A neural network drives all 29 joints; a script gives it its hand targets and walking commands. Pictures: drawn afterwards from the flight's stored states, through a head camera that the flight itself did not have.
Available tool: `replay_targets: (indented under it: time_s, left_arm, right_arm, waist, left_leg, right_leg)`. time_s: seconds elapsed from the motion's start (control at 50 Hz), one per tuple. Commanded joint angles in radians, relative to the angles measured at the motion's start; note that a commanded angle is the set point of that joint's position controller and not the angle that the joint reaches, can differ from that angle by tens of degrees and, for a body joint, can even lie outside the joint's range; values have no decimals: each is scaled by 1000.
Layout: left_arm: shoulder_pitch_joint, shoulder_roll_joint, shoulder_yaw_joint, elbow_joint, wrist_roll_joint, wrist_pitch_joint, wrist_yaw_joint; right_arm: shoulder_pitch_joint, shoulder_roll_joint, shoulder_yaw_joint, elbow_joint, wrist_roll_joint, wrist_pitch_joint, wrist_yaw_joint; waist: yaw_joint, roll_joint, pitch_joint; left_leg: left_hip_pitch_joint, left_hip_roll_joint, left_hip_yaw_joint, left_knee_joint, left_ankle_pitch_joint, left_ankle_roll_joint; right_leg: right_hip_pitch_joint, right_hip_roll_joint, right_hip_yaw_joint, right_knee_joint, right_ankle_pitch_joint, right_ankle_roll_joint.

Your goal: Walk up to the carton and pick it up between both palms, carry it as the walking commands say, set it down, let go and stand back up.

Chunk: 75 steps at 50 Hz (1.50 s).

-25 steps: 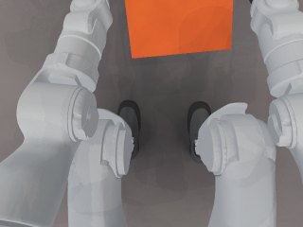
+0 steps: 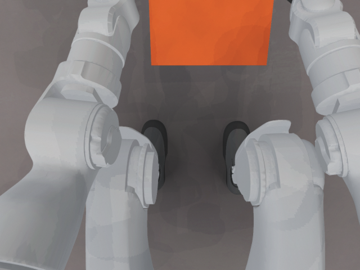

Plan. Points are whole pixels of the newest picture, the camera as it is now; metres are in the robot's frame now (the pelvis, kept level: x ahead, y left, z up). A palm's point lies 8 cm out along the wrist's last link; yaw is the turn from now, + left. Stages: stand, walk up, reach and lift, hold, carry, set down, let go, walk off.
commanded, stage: reach and lift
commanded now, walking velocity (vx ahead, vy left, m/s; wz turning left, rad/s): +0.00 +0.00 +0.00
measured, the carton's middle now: out of the picture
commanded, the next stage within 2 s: none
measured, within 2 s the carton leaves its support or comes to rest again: neither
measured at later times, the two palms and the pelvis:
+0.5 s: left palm out of the picture +0.56 +0.09 -0.09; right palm out of the picture +0.53 -0.18 -0.14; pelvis -0.01 +0.00 +0.00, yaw -1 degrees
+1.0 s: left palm out of the picture +0.52 +0.12 -0.04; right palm out of the picture +0.53 -0.16 -0.04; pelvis -0.01 +0.01 +0.03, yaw -3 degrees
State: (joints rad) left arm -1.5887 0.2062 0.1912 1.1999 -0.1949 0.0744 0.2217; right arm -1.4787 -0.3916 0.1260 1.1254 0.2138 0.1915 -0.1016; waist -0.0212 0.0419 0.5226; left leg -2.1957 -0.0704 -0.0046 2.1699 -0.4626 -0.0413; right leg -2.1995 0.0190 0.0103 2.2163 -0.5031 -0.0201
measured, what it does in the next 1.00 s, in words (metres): stands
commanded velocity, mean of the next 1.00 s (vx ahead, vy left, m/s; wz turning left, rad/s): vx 0.00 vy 0.00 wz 0.00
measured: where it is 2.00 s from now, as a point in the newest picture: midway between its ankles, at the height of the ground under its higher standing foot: (194, 168)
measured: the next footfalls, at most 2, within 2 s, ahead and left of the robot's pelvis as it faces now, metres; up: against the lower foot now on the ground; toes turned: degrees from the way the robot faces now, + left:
none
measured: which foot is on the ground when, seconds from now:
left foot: down 0.00-1.00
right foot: down 0.00-1.00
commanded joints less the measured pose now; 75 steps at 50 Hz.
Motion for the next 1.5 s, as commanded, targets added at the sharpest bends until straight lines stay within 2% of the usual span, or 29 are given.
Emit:
replay_targets:
  time_s: [0.0, 0.12, 0.28, 0.34, 0.44, 0.56, 0.66, 0.78, 0.86, 0.94, 1.02, 1.14, 1.26, 1.38, 1.48]
  left_arm:
    - [-407, -1167, -241, -322, -34, 85, -248]
    - [-410, -1223, -197, -344, 12, 131, -252]
    - [-410, -1253, -132, -334, 80, 171, -272]
    - [-423, -1268, -139, -365, 80, 180, -279]
    - [-393, -1322, -181, -395, 59, 208, -287]
    - [-303, -1369, -228, -424, 61, 249, -308]
    - [-256, -1366, -255, -434, 74, 258, -336]
    - [-394, -1330, -366, -648, 5, 256, -322]
    - [-504, -1315, -423, -735, -15, 268, -303]
    - [-544, -1346, -449, -719, -12, 280, -298]
    - [-485, -1401, -443, -644, 0, 297, -303]
    - [-375, -1433, -426, -590, 8, 326, -309]
    - [-354, -1403, -451, -649, -9, 341, -308]
    - [-419, -1355, -473, -715, -18, 344, -305]
    - [-397, -1363, -449, -651, 2, 350, -317]
  right_arm:
    - [-1019, 909, 197, -708, 167, -121, 247]
    - [-1112, 938, 167, -787, 155, -102, 250]
    - [-1101, 1060, 98, -746, 106, -60, 274]
    - [-1113, 1084, 101, -779, 97, -48, 276]
    - [-1152, 1090, 142, -896, 108, -38, 264]
    - [-1064, 1165, 163, -956, 94, 3, 255]
    - [-964, 1238, 153, -906, 69, 27, 261]
    - [-924, 1273, 173, -907, 107, 52, 266]
    - [-861, 1298, 147, -822, 100, 81, 270]
    - [-773, 1330, 82, -698, 63, 102, 281]
    - [-745, 1340, 47, -665, 24, 114, 294]
    - [-825, 1330, 113, -801, 35, 125, 294]
    - [-872, 1335, 201, -920, 80, 143, 273]
    - [-799, 1383, 205, -848, 88, 174, 263]
    - [-749, 1428, 160, -759, 66, 182, 270]
  waist:
    - [15, -98, -2032]
    - [28, -103, -2083]
    - [57, -124, -1982]
    - [56, -132, -2037]
    - [47, -138, -2212]
    - [40, -149, -2384]
    - [48, -142, -2366]
    - [43, -93, -2499]
    - [23, -53, -2473]
    - [-15, -10, -2361]
    - [-32, -4, -2335]
    - [2, -54, -2467]
    - [26, -94, -2610]
    - [52, -104, -2573]
    - [63, -110, -2455]
  left_leg:
    - [859, -107, 65, -92, 235, 52]
    - [867, -110, 69, -140, 160, 54]
    - [786, -104, 75, -183, 44, 56]
    - [796, -105, 76, -180, 58, 56]
    - [852, -111, 74, -173, 124, 54]
    - [880, -117, 77, -192, 174, 51]
    - [831, -112, 74, -231, 164, 49]
    - [975, -121, 51, -276, 204, 42]
    - [1041, -120, 43, -318, 132, 32]
    - [1073, -109, 30, -369, 24, 24]
    - [1096, -105, 21, -406, -10, 19]
    - [1138, -117, 24, -415, 89, 24]
    - [1187, -129, 25, -415, 175, 33]
    - [1200, -122, 29, -455, 125, 39]
    - [1187, -112, 25, -516, 38, 45]
  right_leg:
    - [820, 88, -60, -199, 243, 17]
    - [844, 87, -73, -242, 178, 14]
    - [803, 94, -74, -291, 67, 16]
    - [837, 97, -72, -297, 83, 19]
    - [936, 100, -75, -299, 158, 24]
    - [1053, 109, -74, -319, 232, 31]
    - [1080, 111, -57, -343, 249, 30]
    - [1088, 123, -63, -339, 278, 17]
    - [1026, 124, -64, -354, 192, 7]
    - [924, 123, -73, -383, 77, -5]
    - [897, 122, -84, -414, 39, -9]
    - [1014, 124, -80, -446, 122, 4]
    - [1171, 133, -58, -475, 215, 19]
    - [1218, 133, -36, -516, 171, 28]
    - [1190, 131, -34, -568, 78, 27]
